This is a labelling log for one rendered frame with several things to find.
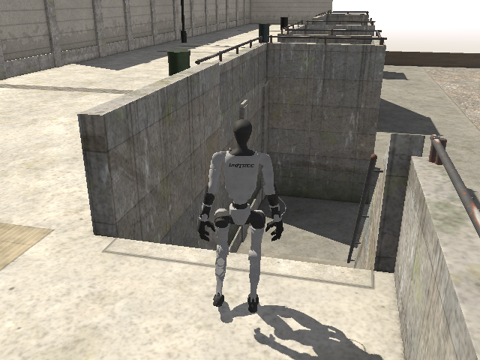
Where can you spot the robot right hand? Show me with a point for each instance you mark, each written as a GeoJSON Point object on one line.
{"type": "Point", "coordinates": [279, 229]}

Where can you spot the left robot upper arm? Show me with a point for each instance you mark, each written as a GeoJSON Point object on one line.
{"type": "Point", "coordinates": [214, 172]}

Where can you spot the robot left hand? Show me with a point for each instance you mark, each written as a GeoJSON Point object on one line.
{"type": "Point", "coordinates": [202, 231]}

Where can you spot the robot right forearm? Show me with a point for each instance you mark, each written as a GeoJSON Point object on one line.
{"type": "Point", "coordinates": [274, 206]}

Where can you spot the robot left forearm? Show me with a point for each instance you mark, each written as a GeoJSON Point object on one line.
{"type": "Point", "coordinates": [206, 205]}

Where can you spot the right robot upper arm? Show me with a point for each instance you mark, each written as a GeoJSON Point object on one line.
{"type": "Point", "coordinates": [267, 171]}

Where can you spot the robot torso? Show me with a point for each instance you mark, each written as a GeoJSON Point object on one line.
{"type": "Point", "coordinates": [240, 182]}

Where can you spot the robot left shin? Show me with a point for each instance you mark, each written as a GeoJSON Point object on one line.
{"type": "Point", "coordinates": [220, 270]}

